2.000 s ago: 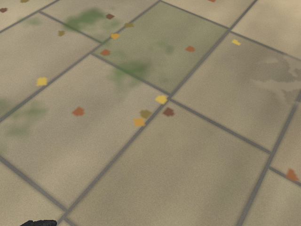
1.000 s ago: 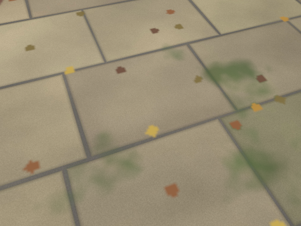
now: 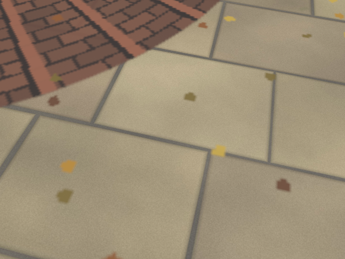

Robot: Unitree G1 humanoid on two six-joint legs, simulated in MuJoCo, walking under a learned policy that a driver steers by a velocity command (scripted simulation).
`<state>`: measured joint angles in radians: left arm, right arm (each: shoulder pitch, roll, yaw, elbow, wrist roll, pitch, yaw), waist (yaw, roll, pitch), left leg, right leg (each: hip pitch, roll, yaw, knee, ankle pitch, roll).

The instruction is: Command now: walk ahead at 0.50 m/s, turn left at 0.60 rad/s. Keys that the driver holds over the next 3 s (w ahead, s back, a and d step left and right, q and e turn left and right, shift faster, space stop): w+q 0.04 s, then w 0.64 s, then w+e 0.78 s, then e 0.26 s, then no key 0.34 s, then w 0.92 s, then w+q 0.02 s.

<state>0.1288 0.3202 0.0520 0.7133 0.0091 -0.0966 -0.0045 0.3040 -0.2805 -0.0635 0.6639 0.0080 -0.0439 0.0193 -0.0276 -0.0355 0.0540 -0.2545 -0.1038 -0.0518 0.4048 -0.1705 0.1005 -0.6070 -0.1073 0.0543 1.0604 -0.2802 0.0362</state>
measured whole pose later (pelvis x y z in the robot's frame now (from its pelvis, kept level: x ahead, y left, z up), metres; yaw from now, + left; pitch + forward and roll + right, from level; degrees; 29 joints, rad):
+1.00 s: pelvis +0.55 +0.04 +0.00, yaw +0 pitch +1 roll +1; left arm 0.29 0.32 0.06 0.79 -0.03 -0.03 0.00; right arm 0.24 -0.26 -0.06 0.77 -0.01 -0.10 0.02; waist -0.01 -0.06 0.03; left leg -0.22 -0.02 0.11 0.38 -0.18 0.04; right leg -0.56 -0.09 0.05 1.13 -0.29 0.00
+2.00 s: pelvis +1.01 -0.05 -0.01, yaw -31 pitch +1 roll +0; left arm 0.20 0.31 0.06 0.68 0.00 0.06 0.04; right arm 0.11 -0.23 -0.03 0.75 -0.02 -0.02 0.01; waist -0.01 -0.02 0.06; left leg -0.37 -0.03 -0.01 0.46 -0.10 0.03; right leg -0.40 0.01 0.09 0.92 -0.50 0.08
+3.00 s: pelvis +1.31 -0.28 -0.01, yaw -31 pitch +1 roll +0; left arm 0.19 0.27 0.04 0.72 0.00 -0.08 -0.03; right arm 0.31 -0.31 -0.04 0.87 0.02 -0.08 0.01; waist -0.02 0.03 0.05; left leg -0.41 0.05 -0.03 1.16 -0.35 0.04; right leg -0.34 0.04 -0.05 0.47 -0.15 -0.06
